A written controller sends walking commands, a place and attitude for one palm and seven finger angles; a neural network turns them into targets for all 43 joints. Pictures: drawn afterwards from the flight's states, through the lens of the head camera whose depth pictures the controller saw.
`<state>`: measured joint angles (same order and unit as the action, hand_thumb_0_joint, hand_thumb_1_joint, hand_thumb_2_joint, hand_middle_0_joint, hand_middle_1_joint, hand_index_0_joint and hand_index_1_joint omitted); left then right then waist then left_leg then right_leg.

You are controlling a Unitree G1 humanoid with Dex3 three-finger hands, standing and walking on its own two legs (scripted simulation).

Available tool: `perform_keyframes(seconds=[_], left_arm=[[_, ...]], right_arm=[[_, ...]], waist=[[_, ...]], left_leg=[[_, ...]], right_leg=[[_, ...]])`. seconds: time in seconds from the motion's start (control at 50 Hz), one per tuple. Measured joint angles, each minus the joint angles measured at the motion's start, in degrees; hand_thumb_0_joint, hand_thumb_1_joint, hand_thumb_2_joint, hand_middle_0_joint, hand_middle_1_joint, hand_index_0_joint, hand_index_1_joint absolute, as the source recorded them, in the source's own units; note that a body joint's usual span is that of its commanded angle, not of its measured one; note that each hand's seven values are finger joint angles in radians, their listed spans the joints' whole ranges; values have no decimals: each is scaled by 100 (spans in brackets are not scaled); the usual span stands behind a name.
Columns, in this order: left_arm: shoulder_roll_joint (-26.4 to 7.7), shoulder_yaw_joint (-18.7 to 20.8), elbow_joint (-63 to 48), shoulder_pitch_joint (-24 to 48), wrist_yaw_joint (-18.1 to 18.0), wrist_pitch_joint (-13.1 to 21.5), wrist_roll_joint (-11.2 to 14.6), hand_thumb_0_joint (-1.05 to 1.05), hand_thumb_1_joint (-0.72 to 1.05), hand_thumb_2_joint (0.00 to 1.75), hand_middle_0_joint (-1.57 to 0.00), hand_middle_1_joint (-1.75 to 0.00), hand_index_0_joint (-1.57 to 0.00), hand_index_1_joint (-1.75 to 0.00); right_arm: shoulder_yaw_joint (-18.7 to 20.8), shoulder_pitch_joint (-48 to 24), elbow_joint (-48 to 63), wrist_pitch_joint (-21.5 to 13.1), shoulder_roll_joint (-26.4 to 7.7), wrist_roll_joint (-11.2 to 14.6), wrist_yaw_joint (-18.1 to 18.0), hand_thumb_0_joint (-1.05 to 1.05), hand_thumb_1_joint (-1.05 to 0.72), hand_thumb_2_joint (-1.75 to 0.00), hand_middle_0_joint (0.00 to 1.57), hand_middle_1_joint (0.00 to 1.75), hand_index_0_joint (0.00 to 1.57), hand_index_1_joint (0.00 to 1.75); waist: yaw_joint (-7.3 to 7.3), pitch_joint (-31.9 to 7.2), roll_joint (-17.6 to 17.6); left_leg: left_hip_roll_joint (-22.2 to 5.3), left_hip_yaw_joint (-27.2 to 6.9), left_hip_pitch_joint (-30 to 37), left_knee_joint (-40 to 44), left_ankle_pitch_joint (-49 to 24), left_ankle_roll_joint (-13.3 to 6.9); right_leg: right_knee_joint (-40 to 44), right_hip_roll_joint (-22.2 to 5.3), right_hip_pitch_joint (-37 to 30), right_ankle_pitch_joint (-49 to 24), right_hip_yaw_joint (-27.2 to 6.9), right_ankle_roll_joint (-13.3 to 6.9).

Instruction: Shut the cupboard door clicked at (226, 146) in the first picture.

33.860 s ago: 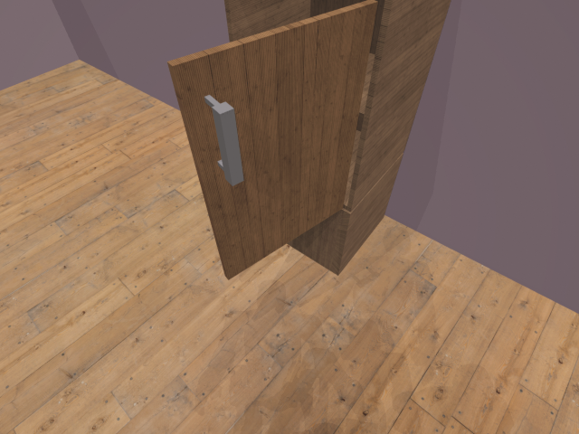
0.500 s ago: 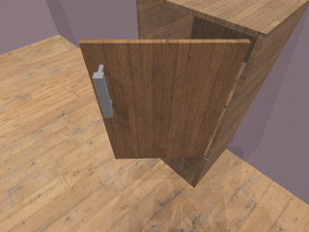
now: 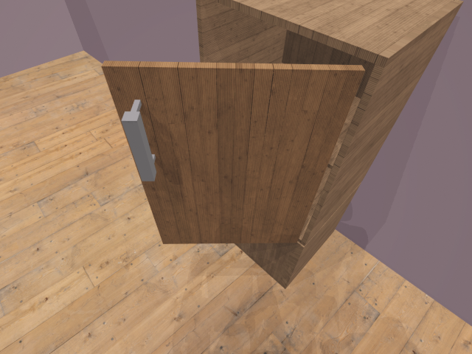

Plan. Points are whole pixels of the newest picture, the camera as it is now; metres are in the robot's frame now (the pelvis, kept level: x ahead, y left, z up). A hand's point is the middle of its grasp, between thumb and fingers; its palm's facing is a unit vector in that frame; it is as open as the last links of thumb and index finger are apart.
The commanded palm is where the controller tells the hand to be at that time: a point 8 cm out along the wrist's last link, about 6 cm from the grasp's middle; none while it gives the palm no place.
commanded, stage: come to a stop and stand still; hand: left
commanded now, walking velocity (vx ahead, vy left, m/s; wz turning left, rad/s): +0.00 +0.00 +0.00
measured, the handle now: (143, 141) +0.46 +0.20 +0.11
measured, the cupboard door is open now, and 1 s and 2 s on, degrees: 45 45 45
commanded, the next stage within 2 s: look again from close up in 0.40 s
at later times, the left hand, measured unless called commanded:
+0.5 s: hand out of the picture +0.01 +0.16 -0.18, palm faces +0.03 -0.99 -0.16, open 7.4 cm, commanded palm none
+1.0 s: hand out of the picture +0.04 +0.24 -0.18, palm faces -0.05 -0.97 -0.24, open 7.4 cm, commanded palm none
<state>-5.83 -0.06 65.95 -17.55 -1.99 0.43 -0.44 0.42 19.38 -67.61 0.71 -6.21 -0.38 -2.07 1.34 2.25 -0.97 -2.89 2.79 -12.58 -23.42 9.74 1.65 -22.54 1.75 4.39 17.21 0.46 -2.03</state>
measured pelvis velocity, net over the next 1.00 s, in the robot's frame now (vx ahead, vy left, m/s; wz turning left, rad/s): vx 0.00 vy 0.05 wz -0.03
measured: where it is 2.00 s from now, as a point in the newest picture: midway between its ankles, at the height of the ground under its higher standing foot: outside the picture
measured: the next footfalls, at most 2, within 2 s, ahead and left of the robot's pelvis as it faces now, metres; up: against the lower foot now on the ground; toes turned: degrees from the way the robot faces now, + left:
none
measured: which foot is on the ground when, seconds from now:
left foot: down 0.00-1.00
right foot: down 0.00-1.00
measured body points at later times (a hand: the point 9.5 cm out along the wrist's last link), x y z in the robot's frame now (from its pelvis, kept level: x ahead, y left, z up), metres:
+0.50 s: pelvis +0.02 +0.00 +0.00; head +0.04 +0.01 +0.45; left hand +0.01 +0.21 -0.17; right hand +0.03 -0.22 -0.16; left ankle +0.03 +0.14 -0.74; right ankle -0.06 -0.10 -0.74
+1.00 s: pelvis +0.00 +0.05 -0.01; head +0.02 +0.05 +0.44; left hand +0.04 +0.29 -0.16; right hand +0.03 -0.19 -0.16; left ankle +0.03 +0.14 -0.74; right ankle -0.06 -0.10 -0.74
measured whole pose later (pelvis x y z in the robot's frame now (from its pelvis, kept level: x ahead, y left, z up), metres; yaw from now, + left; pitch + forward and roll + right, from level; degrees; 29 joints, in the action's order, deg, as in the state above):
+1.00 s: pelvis +0.00 +0.05 -0.01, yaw -2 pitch +0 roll +0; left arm -12.0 -0.9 58.2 -15.9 -2.0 0.2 -1.2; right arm -0.4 14.0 -59.4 -0.2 -10.2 -0.6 -0.6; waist 0.1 1.3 -0.6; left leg 0.4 5.0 -15.4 -29.5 13.9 -2.2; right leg -29.0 -1.8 8.1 20.7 -2.7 1.7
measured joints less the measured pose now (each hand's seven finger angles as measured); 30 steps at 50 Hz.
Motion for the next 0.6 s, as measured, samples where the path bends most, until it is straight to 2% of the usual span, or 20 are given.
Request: perform_keyframes(seconds=[0.14,0.24,0.5,0.56,0.6], left_arm=[[4,14,-18,0,-17,14,-12,0,91,90,-20,-29,-20,-30],[-20,19,-37,-7,-26,27,-24,0,90,90,-20,-29,-20,-30],[-162,22,-73,67,-23,17,-29,0,90,90,-20,-29,-20,-30],[-103,-18,-226,-9,-118,178,-95,0,90,90,-20,-30,-20,-30],[-113,-43,-343,-72,-114,226,-88,0,90,90,-20,-30,-20,-30]], right_arm=[[3,-273,114,-41,18,7,-17,1,-91,-90,20,30,20,30],[22,-411,134,-36,-92,1,-45,1,-92,-90,20,30,20,30],[14,-606,210,-46,-195,7,-44,1,-92,-90,20,30,20,30],[24,-617,450,-50,-321,-2,24,1,-92,-90,20,30,20,30],[36,-598,659,-107,-372,-13,44,1,-92,-90,20,30,20,30]], waist=[[-53,1,-2],[-96,-12,-9],[-119,38,-70],[-136,30,113],[-70,27,164]], left_leg=[[10,-10,25,-46,87,6],[27,-8,73,-74,159,2],[47,23,181,-62,252,-8],[-55,-22,-182,-592,457,-113],[-37,-24,-239,-704,610,-66]], right_leg=[[8,-10,-56,64,9,0],[23,-27,-126,112,9,10],[126,-52,-268,147,-19,32],[-10,48,-63,154,-73,66],[-303,33,97,288,-119,84]])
